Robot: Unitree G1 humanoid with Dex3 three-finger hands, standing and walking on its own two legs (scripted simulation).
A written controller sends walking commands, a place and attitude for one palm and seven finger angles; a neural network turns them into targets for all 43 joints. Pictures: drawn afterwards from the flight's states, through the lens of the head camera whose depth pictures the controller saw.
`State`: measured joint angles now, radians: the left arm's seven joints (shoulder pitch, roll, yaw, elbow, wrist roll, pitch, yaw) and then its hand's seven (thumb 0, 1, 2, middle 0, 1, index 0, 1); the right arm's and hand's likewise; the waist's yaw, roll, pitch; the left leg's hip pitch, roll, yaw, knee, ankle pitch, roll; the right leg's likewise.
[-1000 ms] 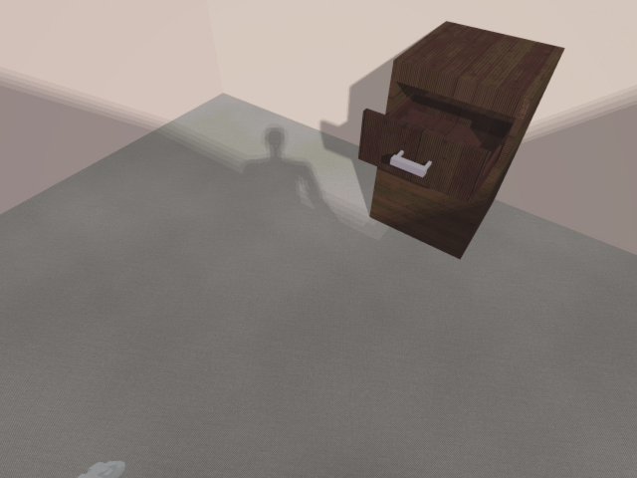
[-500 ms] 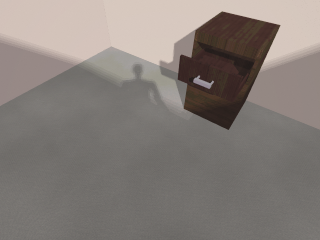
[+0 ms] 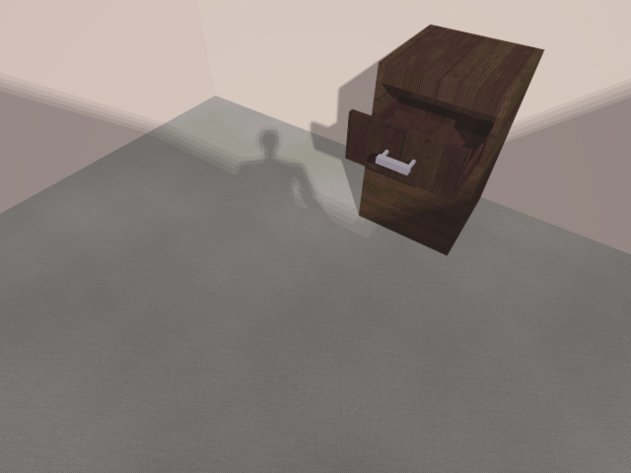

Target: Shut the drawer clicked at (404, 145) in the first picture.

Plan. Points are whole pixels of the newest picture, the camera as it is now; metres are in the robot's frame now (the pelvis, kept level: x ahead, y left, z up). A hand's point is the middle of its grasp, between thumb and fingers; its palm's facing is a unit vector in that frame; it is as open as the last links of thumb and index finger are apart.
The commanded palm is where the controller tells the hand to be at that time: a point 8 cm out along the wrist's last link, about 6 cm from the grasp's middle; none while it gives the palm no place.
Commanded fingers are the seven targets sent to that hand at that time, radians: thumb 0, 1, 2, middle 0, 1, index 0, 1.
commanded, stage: look at it before walking up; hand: left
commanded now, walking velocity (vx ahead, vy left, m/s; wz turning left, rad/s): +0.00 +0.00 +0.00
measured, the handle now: (396, 160) +1.02 -0.20 -0.22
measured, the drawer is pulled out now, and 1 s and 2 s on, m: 0.23 0.23 0.23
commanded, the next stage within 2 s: walk to a spot facing it in 0.44 s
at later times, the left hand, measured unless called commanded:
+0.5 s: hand out of the picture +0.07 +0.24 -0.16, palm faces -0.03 -0.94 -0.33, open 7.4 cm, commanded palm none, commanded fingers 0.00 0.90 0.90 -0.20 -0.30 -0.20 -0.30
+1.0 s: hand out of the picture +0.11 +0.19 -0.19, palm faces -0.04 -0.99 -0.14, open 7.4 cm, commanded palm none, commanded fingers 0.00 0.90 0.90 -0.20 -0.30 -0.20 -0.30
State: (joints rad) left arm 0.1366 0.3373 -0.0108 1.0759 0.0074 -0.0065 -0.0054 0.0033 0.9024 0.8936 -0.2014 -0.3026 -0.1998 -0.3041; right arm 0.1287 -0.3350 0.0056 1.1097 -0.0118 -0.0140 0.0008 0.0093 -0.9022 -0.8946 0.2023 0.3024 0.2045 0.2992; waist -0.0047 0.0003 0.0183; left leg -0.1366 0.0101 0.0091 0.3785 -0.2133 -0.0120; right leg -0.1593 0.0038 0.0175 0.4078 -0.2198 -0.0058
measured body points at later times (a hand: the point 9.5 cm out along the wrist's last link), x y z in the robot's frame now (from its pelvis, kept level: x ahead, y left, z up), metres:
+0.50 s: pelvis +0.01 +0.00 +0.00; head +0.01 +0.00 +0.45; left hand +0.08 +0.29 -0.13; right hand +0.08 -0.30 -0.13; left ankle +0.00 +0.13 -0.74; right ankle +0.00 -0.12 -0.74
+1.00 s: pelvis +0.11 +0.01 -0.01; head +0.13 +0.03 +0.44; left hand +0.11 +0.24 -0.17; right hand -0.01 -0.19 -0.15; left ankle -0.01 +0.13 -0.74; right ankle +0.10 -0.10 -0.69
